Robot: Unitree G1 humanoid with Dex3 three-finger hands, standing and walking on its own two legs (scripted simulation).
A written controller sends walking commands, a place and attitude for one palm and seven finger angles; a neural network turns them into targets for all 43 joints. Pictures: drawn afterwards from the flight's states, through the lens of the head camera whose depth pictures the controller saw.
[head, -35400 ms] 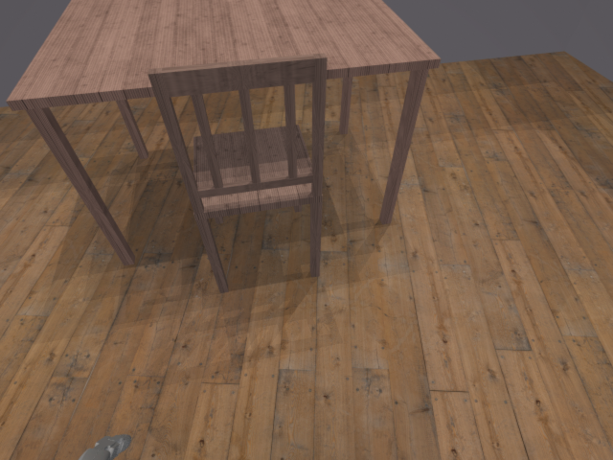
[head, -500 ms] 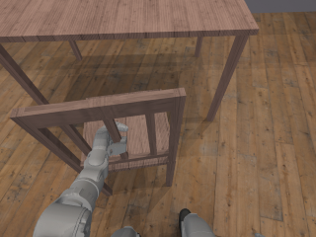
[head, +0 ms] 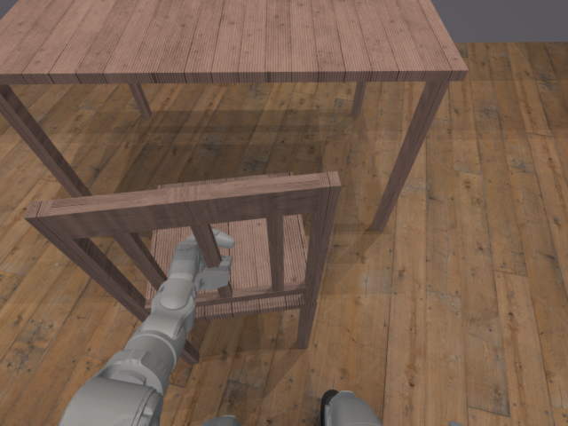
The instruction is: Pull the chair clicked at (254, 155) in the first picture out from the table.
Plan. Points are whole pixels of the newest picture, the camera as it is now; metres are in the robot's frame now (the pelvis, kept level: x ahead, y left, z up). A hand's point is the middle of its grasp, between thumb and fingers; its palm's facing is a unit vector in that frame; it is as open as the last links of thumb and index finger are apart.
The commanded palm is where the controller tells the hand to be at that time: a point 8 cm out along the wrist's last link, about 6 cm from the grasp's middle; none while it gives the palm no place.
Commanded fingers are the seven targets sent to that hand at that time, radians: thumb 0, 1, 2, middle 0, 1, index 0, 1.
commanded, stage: step backward, pulling the chair out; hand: left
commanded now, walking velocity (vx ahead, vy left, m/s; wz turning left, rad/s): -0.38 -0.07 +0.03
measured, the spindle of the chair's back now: (215, 263) +0.38 +0.13 -0.08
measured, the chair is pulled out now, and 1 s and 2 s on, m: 0.27 0.27 0.32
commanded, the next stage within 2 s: stop walking, hand still on the chair in 1.02 s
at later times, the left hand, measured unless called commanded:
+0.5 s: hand (222, 270) +0.35 +0.11 -0.05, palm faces -0.02 -0.98 -0.19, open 5.6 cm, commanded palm +0.36 +0.17 -0.05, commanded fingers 0.00 0.90 0.90 -0.50 -1.45 -0.50 -1.45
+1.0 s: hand (223, 271) +0.35 +0.11 -0.05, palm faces +0.03 -0.98 -0.19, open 5.6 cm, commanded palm +0.36 +0.17 -0.05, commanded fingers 0.00 0.90 0.90 -0.50 -1.45 -0.50 -1.45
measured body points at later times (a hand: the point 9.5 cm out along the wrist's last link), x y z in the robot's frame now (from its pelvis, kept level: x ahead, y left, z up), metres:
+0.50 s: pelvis +0.00 -0.01 +0.00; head +0.06 -0.02 +0.44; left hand +0.35 +0.16 -0.04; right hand +0.06 -0.27 -0.14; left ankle +0.01 +0.14 -0.72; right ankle +0.12 -0.14 -0.72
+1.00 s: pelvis -0.01 -0.02 +0.00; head +0.05 -0.03 +0.44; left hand +0.34 +0.16 -0.04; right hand +0.06 -0.28 -0.14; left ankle +0.00 +0.13 -0.71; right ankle +0.12 -0.14 -0.72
